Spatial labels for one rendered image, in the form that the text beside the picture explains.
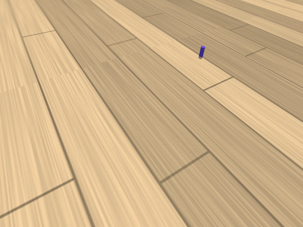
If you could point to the can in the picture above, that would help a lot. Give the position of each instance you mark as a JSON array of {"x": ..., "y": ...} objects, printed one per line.
[{"x": 202, "y": 51}]

